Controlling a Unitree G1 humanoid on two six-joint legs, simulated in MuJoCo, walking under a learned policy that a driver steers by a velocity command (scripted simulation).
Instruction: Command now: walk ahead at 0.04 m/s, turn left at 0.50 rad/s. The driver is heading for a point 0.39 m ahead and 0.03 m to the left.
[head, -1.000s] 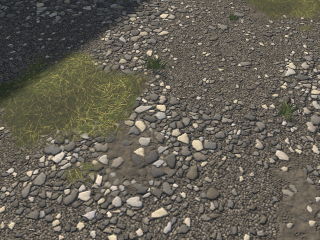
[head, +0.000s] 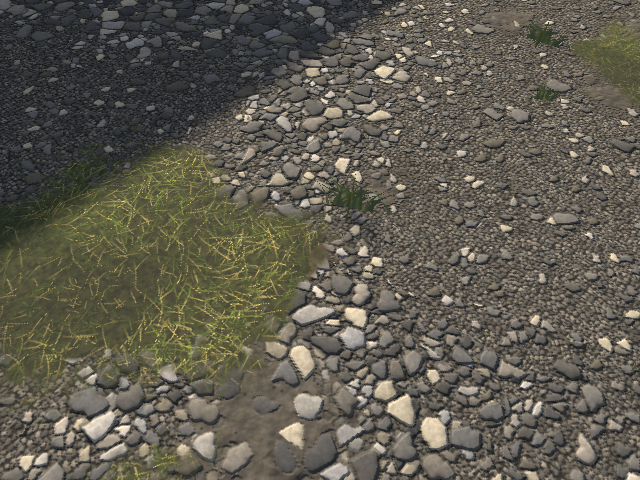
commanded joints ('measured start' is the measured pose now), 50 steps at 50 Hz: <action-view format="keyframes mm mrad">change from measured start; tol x16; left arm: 1 -59 166 38 -54 -25 6 2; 50 -9 110 29 -162 -30 38 -82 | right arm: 1 120 -86 -29 -29 -6 -1 14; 4 127 -287 -69 -83 -30 -12 -3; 22 -25 -78 12 -88 -29 -60 -6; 50 -26 -207 -47 -115 2 -57 -26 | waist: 1 -53 -112 -143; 4 -24 322 -20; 31 -4 -190 -85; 38 -17 244 -109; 50 -2 159 -119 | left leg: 1 200 -33 49 -191 98 53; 2 252 -38 7 -299 142 93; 4 271 318 -583 -528 391 340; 21 247 130 -290 -442 438 226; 32 174 -105 -64 -190 96 37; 36 324 15 -152 -340 213 102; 39 378 368 -450 -470 607 334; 50 326 231 -58 -391 536 209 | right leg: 1 56 -245 146 -109 -126 -126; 4 -370 67 59 490 -556 95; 6 -380 55 240 682 -438 59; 21 10 28 211 220 -205 83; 26 161 -97 374 19 339 -73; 35 -18 -51 494 49 88 -92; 38 -275 107 249 483 -468 34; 40 -304 51 306 776 -514 49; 50 -16 65 120 236 -239 55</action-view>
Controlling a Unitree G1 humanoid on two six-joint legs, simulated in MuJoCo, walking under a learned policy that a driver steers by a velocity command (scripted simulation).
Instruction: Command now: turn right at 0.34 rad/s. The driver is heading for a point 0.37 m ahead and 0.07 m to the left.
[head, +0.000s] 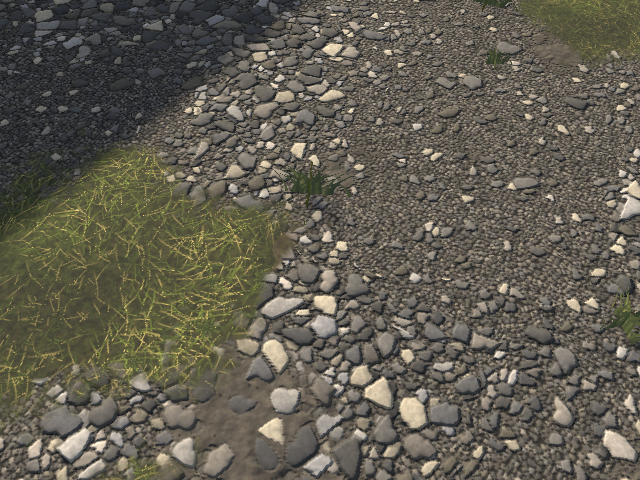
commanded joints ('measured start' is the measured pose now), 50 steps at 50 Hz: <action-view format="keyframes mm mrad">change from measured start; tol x32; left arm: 1 38 79 18 -52 5 -8 -11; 50 -13 35 -4 -50 27 -127 -3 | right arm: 1 -22 -194 -45 -41 27 -5 6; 50 75 -131 -8 -39 0 -58 18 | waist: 1 38 156 -148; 4 2 -276 -232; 50 -2 90 -116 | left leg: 1 83 212 -143 -29 401 172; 5 -246 29 -171 468 -432 -74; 26 -455 68 -145 300 54 1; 34 190 -118 6 112 24 147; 36 505 286 -950 -217 -273 395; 43 84 130 -281 -201 757 229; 50 129 77 -168 -202 762 151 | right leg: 1 152 55 -75 -257 150 -43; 4 551 -331 376 -365 986 -257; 14 385 -273 244 -666 -120 -253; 31 408 -313 -112 -616 115 -201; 34 220 -202 -263 -97 557 -109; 36 -361 40 -23 539 -234 -5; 37 -449 -4 54 589 -148 -20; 50 -100 -18 -4 -154 464 -19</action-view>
